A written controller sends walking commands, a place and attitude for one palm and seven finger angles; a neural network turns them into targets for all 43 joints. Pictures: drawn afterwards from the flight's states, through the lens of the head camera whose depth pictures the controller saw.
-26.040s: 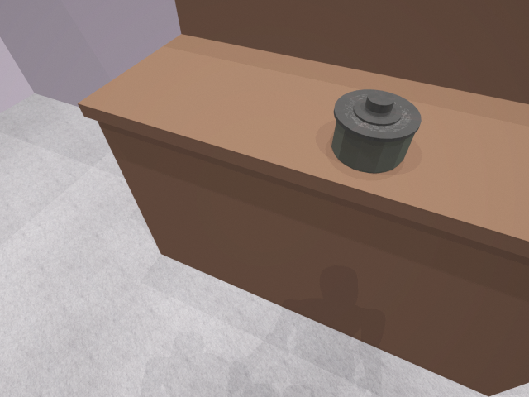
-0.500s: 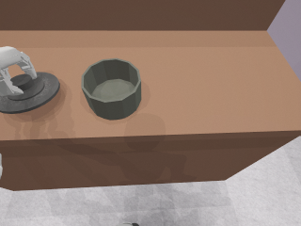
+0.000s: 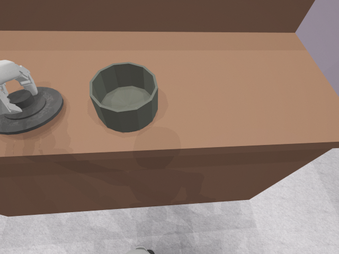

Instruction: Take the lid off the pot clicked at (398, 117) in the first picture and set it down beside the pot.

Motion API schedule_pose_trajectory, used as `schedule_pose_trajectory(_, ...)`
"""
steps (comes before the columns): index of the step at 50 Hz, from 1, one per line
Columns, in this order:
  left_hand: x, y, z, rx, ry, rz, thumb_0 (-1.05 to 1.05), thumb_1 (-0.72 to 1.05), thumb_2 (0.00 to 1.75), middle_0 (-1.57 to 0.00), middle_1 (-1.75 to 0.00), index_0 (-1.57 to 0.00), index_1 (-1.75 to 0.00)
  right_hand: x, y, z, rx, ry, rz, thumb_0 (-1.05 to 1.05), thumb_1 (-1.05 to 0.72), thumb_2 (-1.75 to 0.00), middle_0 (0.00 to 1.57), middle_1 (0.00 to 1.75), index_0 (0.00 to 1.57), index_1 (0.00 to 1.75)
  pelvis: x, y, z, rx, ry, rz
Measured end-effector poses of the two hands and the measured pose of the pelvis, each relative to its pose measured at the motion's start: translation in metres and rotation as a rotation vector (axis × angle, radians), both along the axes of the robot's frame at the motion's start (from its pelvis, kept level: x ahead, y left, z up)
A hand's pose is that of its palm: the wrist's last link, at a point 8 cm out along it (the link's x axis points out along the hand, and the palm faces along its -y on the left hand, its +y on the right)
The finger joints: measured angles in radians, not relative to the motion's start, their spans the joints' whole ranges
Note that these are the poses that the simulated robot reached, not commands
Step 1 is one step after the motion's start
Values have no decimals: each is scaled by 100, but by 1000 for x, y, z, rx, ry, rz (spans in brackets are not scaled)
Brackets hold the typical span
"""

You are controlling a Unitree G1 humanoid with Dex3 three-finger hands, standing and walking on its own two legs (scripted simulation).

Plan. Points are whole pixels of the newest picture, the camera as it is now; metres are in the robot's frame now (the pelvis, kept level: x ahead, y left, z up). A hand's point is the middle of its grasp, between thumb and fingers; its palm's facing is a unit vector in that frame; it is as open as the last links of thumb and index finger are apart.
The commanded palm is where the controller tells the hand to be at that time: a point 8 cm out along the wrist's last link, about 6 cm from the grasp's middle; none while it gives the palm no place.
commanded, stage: lower the lid onto the table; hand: left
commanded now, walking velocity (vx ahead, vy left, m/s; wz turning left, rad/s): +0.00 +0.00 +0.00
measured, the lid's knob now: (20, 99) +0.45 +0.34 +0.07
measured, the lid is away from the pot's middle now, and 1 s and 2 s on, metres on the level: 0.24 0.24 0.24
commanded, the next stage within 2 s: open the fingers wide in 0.06 s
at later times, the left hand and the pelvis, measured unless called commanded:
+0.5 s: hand (9, 107) +0.42 +0.35 +0.09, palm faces -0.45 -0.13 -0.88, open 8.5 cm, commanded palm +0.45 +0.35 +0.16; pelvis -0.01 +0.01 +0.00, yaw +0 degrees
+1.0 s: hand (11, 99) +0.43 +0.35 +0.09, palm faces -0.44 -0.13 -0.89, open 10.1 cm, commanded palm +0.45 +0.35 +0.16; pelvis +0.00 +0.01 +0.00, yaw -1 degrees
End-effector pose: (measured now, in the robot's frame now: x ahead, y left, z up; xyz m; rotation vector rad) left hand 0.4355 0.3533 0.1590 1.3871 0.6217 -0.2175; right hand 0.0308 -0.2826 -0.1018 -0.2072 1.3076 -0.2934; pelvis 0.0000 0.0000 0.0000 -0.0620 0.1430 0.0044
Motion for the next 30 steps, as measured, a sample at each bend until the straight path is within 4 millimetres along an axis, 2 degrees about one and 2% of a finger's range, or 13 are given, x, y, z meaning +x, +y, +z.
schedule_pose_trajectory(9,-3,2,-2,-7,-16,-10,-3,18,89,-82,-101,-53,-88,-4,6,-3,4,2,-1,1,-90,-90,20,30,20,30,-4,5,-2,-4,7,2)
schedule_pose_trajectory(14,-10,-6,-6,49,-53,-118,-4,19,88,-82,-102,-52,-88,-3,11,-6,4,7,-5,1,-90,-90,20,30,20,30,-4,8,-3,-5,16,-9)
schedule_pose_trajectory(19,-14,-4,-10,14,-70,-104,-3,21,84,-81,-103,-51,-90,3,16,-8,6,18,9,1,-90,-90,20,30,20,30,-6,8,-2,-3,17,-4)
schedule_pose_trajectory(30,-6,-3,-8,46,-57,-86,-1,24,78,-73,-103,-49,-93,13,14,-3,-14,-18,19,1,-90,-90,20,30,20,30,-4,9,-1,-2,19,-3)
